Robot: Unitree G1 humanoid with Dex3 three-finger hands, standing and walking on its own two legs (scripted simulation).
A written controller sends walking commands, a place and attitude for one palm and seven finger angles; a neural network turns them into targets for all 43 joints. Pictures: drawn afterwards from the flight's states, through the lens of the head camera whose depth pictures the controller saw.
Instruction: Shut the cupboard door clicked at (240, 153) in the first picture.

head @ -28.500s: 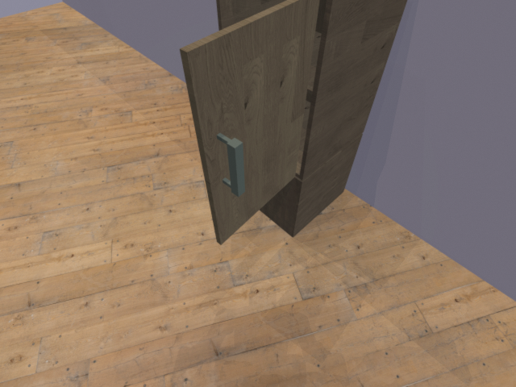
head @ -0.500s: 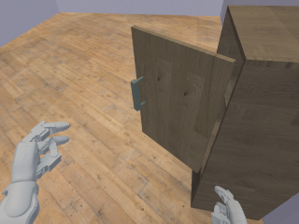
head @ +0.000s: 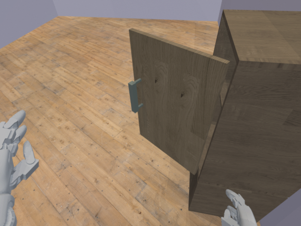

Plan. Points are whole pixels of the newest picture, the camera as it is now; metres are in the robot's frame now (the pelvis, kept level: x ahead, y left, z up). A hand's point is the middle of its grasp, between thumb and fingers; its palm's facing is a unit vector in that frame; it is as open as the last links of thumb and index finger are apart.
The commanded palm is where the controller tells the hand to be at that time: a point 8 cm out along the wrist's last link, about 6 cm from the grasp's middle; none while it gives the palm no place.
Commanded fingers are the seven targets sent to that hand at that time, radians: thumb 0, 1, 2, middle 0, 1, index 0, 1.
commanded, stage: draw the hand back to the body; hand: left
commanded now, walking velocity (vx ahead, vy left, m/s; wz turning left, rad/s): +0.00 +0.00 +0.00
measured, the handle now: (137, 95) +0.64 +0.15 -0.02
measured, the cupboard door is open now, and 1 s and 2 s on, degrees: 58 58 58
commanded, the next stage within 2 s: step back with the hand held close in 0.02 s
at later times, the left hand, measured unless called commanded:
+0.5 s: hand (25, 162) +0.19 +0.29 +0.15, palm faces +0.38 -0.77 -0.51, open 7.4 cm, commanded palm +0.12 +0.32 +0.17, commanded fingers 0.00 0.90 0.90 -0.20 -0.30 -0.20 -0.30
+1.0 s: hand out of the picture +0.11 +0.29 +0.16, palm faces +0.48 -0.77 -0.42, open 7.4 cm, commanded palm +0.05 +0.32 +0.17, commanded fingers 0.00 0.90 0.90 -0.20 -0.30 -0.20 -0.30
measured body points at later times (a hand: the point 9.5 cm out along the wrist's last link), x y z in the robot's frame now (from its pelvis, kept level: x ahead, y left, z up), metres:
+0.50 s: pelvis -0.02 +0.02 -0.01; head +0.00 +0.01 +0.44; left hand +0.16 +0.33 +0.18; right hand +0.16 -0.23 -0.09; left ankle -0.02 +0.10 -0.74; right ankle -0.01 -0.12 -0.74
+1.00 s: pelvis -0.09 +0.02 -0.02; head -0.09 +0.03 +0.43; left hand +0.07 +0.32 +0.18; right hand +0.07 -0.23 -0.10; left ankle -0.02 +0.10 -0.74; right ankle -0.01 -0.12 -0.74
